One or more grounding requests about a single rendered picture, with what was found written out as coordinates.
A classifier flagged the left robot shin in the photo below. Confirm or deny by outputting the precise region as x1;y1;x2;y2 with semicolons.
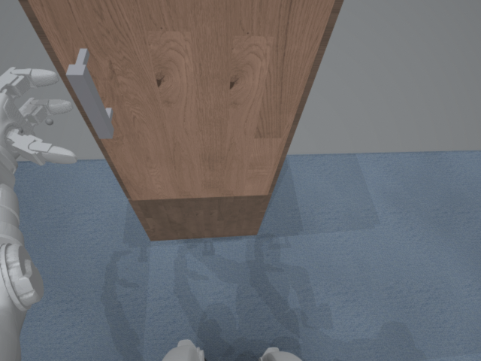
177;339;195;347

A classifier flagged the robot left upper arm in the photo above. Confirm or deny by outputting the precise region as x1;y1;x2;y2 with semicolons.
0;243;44;361

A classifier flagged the right robot shin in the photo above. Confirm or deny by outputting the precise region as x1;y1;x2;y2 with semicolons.
262;347;279;357

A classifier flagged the robot left hand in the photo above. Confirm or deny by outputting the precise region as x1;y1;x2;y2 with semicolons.
0;67;77;165

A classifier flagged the robot left forearm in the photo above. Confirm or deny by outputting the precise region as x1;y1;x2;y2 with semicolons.
0;145;25;247

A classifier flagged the robot shin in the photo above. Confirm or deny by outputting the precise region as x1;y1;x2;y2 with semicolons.
177;339;195;347
262;347;279;357

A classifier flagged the handle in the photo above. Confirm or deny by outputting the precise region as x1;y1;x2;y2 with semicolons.
66;48;114;139

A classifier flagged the cupboard door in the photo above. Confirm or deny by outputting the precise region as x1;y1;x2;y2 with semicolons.
28;0;335;201

